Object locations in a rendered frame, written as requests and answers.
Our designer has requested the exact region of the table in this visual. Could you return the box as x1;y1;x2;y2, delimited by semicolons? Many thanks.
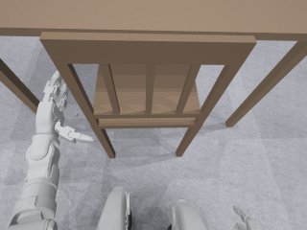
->
0;0;307;127

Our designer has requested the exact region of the right robot thigh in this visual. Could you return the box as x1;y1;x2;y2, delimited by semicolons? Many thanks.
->
171;202;208;230

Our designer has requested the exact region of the robot left upper arm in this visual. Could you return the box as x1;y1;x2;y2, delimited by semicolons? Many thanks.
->
7;218;58;230

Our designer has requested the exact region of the left robot forearm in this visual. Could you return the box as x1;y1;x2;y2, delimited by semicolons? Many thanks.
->
5;133;60;230

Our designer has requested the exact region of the left robot thigh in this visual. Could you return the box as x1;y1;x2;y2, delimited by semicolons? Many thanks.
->
96;190;130;230

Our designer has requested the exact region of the robot thigh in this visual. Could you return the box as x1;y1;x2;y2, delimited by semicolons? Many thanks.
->
171;202;208;230
96;190;130;230

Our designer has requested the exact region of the chair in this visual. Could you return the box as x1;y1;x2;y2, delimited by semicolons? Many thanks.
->
39;32;257;159

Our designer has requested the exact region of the right robot hand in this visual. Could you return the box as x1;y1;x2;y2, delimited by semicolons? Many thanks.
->
233;204;264;230

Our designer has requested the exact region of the left robot hand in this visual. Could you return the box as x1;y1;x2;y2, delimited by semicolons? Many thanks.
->
35;70;95;144

